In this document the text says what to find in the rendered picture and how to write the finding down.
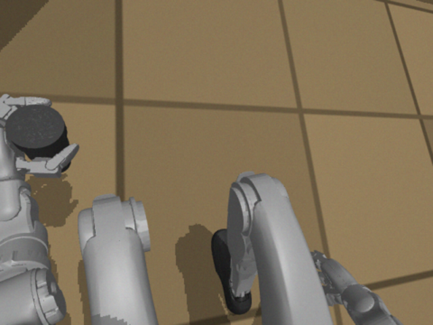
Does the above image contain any right robot hand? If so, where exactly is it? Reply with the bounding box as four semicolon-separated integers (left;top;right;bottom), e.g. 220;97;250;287
311;250;359;306

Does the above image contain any right robot arm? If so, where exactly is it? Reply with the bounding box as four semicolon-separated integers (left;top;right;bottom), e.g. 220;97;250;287
341;284;403;325

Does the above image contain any left robot hand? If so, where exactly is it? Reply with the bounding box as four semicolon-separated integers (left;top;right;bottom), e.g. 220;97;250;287
0;94;79;181

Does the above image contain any cup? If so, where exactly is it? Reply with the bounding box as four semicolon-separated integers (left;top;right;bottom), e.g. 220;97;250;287
5;104;71;173

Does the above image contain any left robot arm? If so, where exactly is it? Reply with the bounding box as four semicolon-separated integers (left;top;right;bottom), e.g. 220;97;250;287
0;179;66;325

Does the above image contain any right robot foot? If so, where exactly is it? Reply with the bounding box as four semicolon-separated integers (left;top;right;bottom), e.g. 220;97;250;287
211;229;252;315

